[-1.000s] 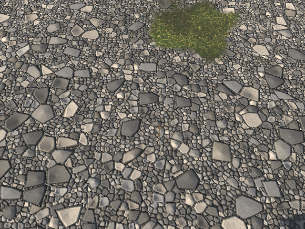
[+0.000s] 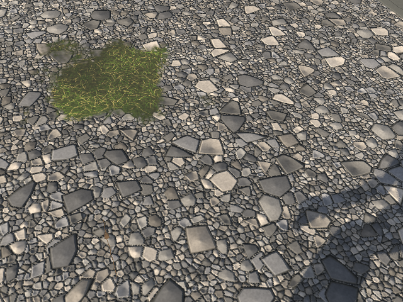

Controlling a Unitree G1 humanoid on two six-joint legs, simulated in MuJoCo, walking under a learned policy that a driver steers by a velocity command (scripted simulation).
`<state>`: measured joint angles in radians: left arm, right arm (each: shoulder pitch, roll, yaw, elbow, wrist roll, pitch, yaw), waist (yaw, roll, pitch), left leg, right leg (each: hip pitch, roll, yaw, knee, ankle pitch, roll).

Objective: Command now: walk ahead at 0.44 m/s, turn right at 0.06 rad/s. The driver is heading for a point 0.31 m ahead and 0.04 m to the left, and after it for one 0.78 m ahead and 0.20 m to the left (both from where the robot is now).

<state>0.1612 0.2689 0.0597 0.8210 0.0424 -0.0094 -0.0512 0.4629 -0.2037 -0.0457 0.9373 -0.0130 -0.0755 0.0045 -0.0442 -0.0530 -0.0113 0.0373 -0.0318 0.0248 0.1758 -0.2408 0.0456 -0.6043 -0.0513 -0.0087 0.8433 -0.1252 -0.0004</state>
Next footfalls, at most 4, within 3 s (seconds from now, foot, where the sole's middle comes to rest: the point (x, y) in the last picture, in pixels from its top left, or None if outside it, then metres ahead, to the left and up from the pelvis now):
0.18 right None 0.24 -0.12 -0.78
0.68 left None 0.29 0.07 -0.78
1.14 right None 0.33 -0.13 -0.78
1.46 left None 0.19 0.04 -0.78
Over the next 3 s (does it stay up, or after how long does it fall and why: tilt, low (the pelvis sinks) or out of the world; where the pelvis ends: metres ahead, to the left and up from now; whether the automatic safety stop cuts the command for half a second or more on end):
stays up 0.24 -0.05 0.00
